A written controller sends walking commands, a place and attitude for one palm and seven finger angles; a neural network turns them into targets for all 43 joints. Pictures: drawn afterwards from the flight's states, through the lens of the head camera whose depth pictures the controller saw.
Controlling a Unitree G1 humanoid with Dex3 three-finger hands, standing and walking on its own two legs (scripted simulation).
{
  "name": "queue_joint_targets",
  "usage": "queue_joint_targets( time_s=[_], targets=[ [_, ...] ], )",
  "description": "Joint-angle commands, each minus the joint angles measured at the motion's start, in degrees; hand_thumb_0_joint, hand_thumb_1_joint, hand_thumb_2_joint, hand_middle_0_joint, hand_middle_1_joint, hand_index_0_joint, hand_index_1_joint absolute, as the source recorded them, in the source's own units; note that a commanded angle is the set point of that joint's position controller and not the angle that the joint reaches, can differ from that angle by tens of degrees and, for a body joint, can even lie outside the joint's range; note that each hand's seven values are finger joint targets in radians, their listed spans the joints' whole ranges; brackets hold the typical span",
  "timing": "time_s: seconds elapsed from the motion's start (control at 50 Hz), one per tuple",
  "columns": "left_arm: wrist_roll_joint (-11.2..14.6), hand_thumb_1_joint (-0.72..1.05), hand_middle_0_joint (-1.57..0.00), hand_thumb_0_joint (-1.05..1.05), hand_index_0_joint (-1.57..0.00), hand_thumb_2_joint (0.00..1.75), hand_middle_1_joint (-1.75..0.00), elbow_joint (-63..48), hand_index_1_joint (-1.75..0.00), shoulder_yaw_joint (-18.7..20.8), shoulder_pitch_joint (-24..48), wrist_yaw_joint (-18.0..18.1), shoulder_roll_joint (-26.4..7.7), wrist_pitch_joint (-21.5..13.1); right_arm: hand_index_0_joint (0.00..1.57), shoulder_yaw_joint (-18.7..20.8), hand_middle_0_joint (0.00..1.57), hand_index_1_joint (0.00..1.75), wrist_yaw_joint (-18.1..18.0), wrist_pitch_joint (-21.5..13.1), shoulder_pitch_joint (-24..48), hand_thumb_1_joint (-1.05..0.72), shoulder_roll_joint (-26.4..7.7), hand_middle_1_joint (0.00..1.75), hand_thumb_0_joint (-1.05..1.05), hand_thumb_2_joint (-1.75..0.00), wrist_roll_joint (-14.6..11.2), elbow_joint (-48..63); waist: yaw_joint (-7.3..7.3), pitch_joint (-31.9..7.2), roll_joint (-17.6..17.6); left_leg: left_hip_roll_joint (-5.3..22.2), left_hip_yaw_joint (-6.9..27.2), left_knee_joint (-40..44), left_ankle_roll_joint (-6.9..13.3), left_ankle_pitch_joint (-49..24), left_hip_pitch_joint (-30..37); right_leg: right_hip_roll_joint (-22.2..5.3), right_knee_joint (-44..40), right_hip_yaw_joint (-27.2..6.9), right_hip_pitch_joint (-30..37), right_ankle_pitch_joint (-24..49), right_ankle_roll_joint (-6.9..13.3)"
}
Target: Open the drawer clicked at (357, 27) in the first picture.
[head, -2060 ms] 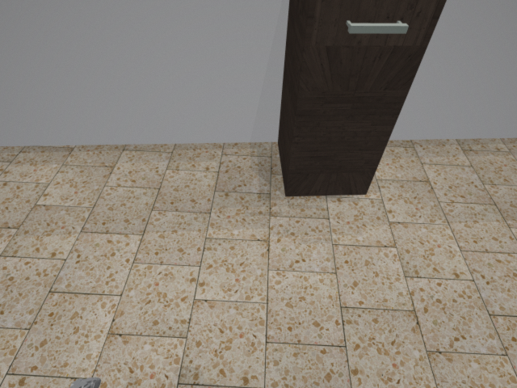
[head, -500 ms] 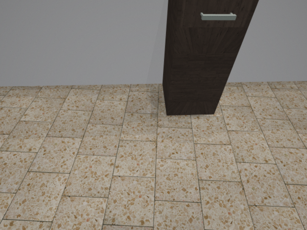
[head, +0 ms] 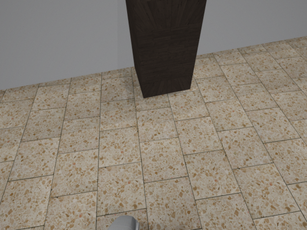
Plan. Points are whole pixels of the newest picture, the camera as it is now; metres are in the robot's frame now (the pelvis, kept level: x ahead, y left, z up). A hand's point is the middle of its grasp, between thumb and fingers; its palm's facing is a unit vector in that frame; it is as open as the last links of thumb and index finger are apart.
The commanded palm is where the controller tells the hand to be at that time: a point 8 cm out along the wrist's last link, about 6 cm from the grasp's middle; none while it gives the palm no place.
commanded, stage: walk to a spot facing it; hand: left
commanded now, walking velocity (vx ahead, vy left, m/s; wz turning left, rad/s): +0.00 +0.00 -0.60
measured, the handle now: out of the picture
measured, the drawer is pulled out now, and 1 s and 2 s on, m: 0.00 0.00 0.00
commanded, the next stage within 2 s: none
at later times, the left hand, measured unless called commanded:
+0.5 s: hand out of the picture +0.12 +0.26 -0.16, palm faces -0.24 -0.94 -0.23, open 7.4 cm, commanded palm none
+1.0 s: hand (139, 205) +0.20 +0.07 -0.16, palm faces -0.58 -0.79 -0.19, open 7.4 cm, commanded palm none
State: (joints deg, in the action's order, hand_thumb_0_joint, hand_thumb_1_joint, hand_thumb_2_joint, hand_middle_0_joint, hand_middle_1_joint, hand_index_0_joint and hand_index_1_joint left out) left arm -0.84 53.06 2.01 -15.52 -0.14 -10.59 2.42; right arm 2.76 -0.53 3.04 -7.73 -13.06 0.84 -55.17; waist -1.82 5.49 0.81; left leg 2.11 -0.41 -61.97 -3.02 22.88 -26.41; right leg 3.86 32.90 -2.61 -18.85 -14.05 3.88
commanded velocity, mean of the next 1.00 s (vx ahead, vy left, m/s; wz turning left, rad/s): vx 0.20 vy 0.00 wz -0.53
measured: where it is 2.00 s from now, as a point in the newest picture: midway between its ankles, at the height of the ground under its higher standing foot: (220, 194)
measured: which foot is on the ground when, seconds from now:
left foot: up 0.00-0.26, down 0.28-0.76, up 0.78-1.00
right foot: down 0.00-0.28, up 0.30-0.74, down 0.76-1.00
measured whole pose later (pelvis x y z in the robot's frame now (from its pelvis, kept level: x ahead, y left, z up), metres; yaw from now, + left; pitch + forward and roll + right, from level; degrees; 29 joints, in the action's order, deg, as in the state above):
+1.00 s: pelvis +0.05 -0.05 +0.01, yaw -36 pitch +1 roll -1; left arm -1.1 56.1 2.4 -14.7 -1.1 -10.9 -1.6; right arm 3.2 1.3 0.0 -15.2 -13.8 1.8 -55.3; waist 2.0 1.8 0.5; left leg 9.0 -5.0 -56.0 -4.5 16.5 -31.5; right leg 0.9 24.8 1.4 -7.4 -18.1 1.1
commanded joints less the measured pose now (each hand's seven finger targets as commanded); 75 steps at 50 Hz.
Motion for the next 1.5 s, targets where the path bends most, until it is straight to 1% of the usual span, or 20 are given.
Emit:
queue_joint_targets(
  time_s=[0.0,0.16,0.22,0.26,0.28,0.38,0.56,0.7,0.72,0.74,0.76,0.8,0.88,1.06,1.1,1.12,1.16,1.18,1.28,1.48],
  targets=[
    [-0.34,0.9,-0.2,0.0,-0.2,0.9,-0.3,-4.33,-0.3,3.85,-1.55,1.08,-13.29,-1.64,0.2,1.71,0.2,0.3,-0.93,-1.58,1.56,-0.9,-5.53,0.3,0.0,-0.9,-0.08,5.35,-0.18,-9.62,-6.49,0.36,1.75,2.57,-0.66,-0.57,-2.81,-14.49,-13.96,-21.59,9.48,13.44,6.04],
    [-0.83,0.9,-0.2,0.0,-0.2,0.9,-0.3,-4.78,-0.3,4.76,-0.67,0.89,-14.4,-0.61,0.2,1.53,0.2,0.3,-1.51,-2.49,1.11,-0.9,-5.05,0.3,0.0,-0.9,-0.89,6.94,-0.76,-10.98,-9.38,-2.1,1.79,20.84,0.81,2.72,4.82,-12.41,-13.36,-26.93,9.02,15.41,5.99],
    [-0.51,0.9,-0.2,0.0,-0.2,0.9,-0.3,-5.7,-0.3,4.62,3.23,0.84,-14.15,-0.16,0.2,1.59,0.2,0.3,-2.01,-3.3,-6.09,-0.9,-5.49,0.3,0.0,-0.9,-1.21,5.57,2.94,-12.45,-9.34,-2.57,1.1,37.13,1.99,-5.68,18.66,-9.11,-10.13,-25.35,1.0,12.77,1.68],
    [0.26,0.9,-0.2,0.0,-0.2,0.9,-0.3,-7.87,-0.3,3.75,4.07,-0.23,-8.78,-0.01,0.2,2.82,0.2,0.3,-2.26,-4.01,-7.17,-0.9,-12.85,0.3,0.0,-0.9,-0.12,6.44,3.88,-10.39,13.16,16.78,20.4,49.48,8.16,-5.24,30.53,3.03,8.17,-9.96,-18.97,-9.08,-4.33],
    [-0.57,0.9,-0.2,0.0,-0.2,0.9,-0.3,-8.71,-0.3,4.44,4.71,-0.52,-10.02,-0.17,0.2,2.91,0.2,0.3,-2.23,-3.5,-4.14,-0.9,-14.74,0.3,0.0,-0.9,-0.09,8.3,2.94,-6.39,12.4,26.15,23.67,49.72,12.63,-9.97,20.3,0.85,22.69,-3.19,-19.09,-17.15,-6.83],
    [-0.81,0.9,-0.2,0.0,-0.2,0.9,-0.3,-5.46,-0.3,4.37,2.86,-1.77,-9.26,0.85,0.2,1.06,0.2,0.3,-2.1,-4.32,-0.94,-0.9,-8.2,0.3,0.0,-0.9,0.52,8.85,0.21,-3.81,7.81,12.87,3.67,43.28,10.21,-28.95,17.92,-2.93,38.56,-0.24,-17.34,-7.73,-8.54],
    [-0.92,0.9,-0.2,0.0,-0.2,0.9,-0.3,-8.89,-0.3,3.16,14.58,-3.76,-7.17,0.41,0.2,2.12,0.2,0.3,-1.3,-5.31,-13.49,-0.9,-10.36,0.3,0.0,-0.9,0.87,3.77,5.67,-0.26,7.76,19.01,1.94,49.48,11.24,-6.98,24.15,-8.59,19.1,5.09,-17.33,-8.0,-7.93],
    [-0.98,0.9,-0.2,0.0,-0.2,0.9,-0.3,-6.35,-0.3,3.35,8.09,-3.49,-6.54,-1.9,0.2,2.41,0.2,0.3,-0.44,-5.4,-13.37,-0.9,-11.05,0.3,0.0,-0.9,1.07,1.71,1.62,-5.7,5.99,16.94,-9.03,33.54,5.83,-16.96,18.42,-3.75,-4.23,11.78,6.94,-4.65,-3.73],
    [-1.12,0.9,-0.2,0.0,-0.2,0.9,-0.3,-3.34,-0.3,4.06,-0.82,-2.73,-10.65,-2.7,0.2,1.92,0.2,0.3,0.21,-5.45,-13.0,-0.9,-9.69,0.3,0.0,-0.9,0.44,2.25,-2.65,-10.51,-1.68,14.5,-13.94,19.78,2.8,-19.06,7.8,-6.75,-8.17,7.35,24.44,-3.09,-0.87],
    [-0.9,0.9,-0.2,0.0,-0.2,0.9,-0.3,-0.85,-0.3,5.93,-10.08,-1.61,-19.02,-3.38,0.2,0.35,0.2,0.3,0.91,-5.48,-10.05,-0.9,-4.9,0.3,0.0,-0.9,-0.15,5.59,-6.87,-14.56,-20.04,6.45,-15.7,1.6,-0.67,10.43,-12.16,-23.88,-13.57,-17.84,38.05,-5.32,5.76],
    [0.59,0.9,-0.2,0.0,-0.2,0.9,-0.3,0.22,-0.3,6.37,-13.95,-0.56,-21.67,-3.0,0.2,0.37,0.2,0.3,0.49,-5.33,-2.85,-0.9,-6.66,0.3,0.0,-0.9,0.25,8.92,-8.65,-13.82,-18.35,5.02,-6.38,-7.09,-0.08,13.74,-19.44,-29.06,-16.76,-30.0,35.21,1.75,9.72],
    [0.19,0.9,-0.2,0.0,-0.2,0.9,-0.3,-0.86,-0.3,5.27,-6.76,-0.02,-17.45,-3.67,0.2,1.03,0.2,0.3,0.6,-5.62,0.35,-0.9,-6.74,0.3,0.0,-0.9,0.37,8.14,-5.23,-5.08,-10.45,8.2,-1.3,-10.39,0.13,4.58,-20.44,-25.58,-19.24,-24.85,23.35,-6.34,9.55],
    [-0.45,0.9,-0.2,0.0,-0.2,0.9,-0.3,-1.65,-0.3,3.2,1.04,-0.01,-11.93,-5.14,0.2,1.22,0.2,0.3,1.28,-4.25,-6.83,-0.9,-4.61,0.3,0.0,-0.9,1.03,3.73,1.94,-1.8,-7.06,7.6,-4.19,1.17,-1.78,-4.51,-8.8,-17.47,-19.59,-8.35,9.0,5.3,5.77],
    [-0.69,0.9,-0.2,0.0,-0.2,0.9,-0.3,2.22,-0.3,3.28,-1.66,0.29,-12.2,-5.83,0.2,1.14,0.2,0.3,2.3,-5.91,-0.93,-0.9,-3.24,0.3,0.0,-0.9,0.26,6.26,1.69,-0.49,-8.46,3.81,-5.74,21.83,0.33,-10.14,1.39,-15.88,-17.73,-8.41,8.22,7.08,4.61],
    [-0.36,0.9,-0.2,0.0,-0.2,0.9,-0.3,2.56,-0.3,3.52,-0.41,0.33,-12.1,-5.68,0.2,1.61,0.2,0.3,1.58,-6.48,-7.25,-0.9,-4.58,0.3,0.0,-0.9,0.42,4.02,5.31,-2.0,-5.64,1.68,-7.11,28.47,0.95,-12.61,13.15,-13.63,-10.72,-6.58,5.16,11.05,3.13],
    [-0.31,0.9,-0.2,0.0,-0.2,0.9,-0.3,2.82,-0.3,3.45,-0.33,0.22,-10.59,-5.62,0.2,2.34,0.2,0.3,0.84,-6.83,-15.62,-0.9,-7.46,0.3,0.0,-0.9,0.67,1.31,8.72,-6.36,0.22,2.73,-4.98,31.67,1.57,-11.21,24.88,-10.47,1.66,-4.93,1.9,13.81,1.6],
    [0.48,0.9,-0.2,0.0,-0.2,0.9,-0.3,1.34,-0.3,2.63,-5.21,-0.51,-4.92,-5.45,0.2,3.58,0.2,0.3,0.03,-6.79,-25.84,-0.9,-16.0,0.3,0.0,-0.9,1.53,-1.15,9.32,-14.96,22.93,26.42,28.78,47.76,9.07,2.1,36.64,0.56,35.77,2.76,-14.66,-19.59,-2.11],
    [-0.03,0.9,-0.2,0.0,-0.2,0.9,-0.3,1.72,-0.3,2.85,-2.34,-0.24,-6.28,-5.19,0.2,2.95,0.2,0.3,-0.55,-6.62,-21.42,-0.9,-13.22,0.3,0.0,-0.9,0.98,-1.13,8.99,-12.35,17.9,27.09,29.66,51.28,8.5,10.72,30.26,-3.1,42.48,-1.14,-16.64,-15.62,-1.49],
    [-1.07,0.9,-0.2,0.0,-0.2,0.9,-0.3,4.22,-0.3,2.75,-3.61,-1.7,-2.32,-2.99,0.2,0.68,0.2,0.3,-0.77,-8.16,-10.43,-0.9,-2.98,0.3,0.0,-0.9,0.65,-0.36,1.39,-1.27,5.9,17.88,2.51,52.15,7.17,-3.63,12.57,-9.76,39.49,1.61,-13.71,-0.81,-3.38],
    [-1.3,0.9,-0.2,0.0,-0.2,0.9,-0.3,0.17,-0.3,2.23,9.5,-2.25,-0.63,-2.39,0.2,1.04,0.2,0.3,-0.8,-8.51,-19.54,-0.9,-2.23,0.3,0.0,-0.9,0.56,-5.68,4.29,2.1,4.9,16.6,-8.65,52.03,9.52,-22.2,23.84,-11.36,16.58,7.15,-20.18,6.61,-5.16]
  ],
)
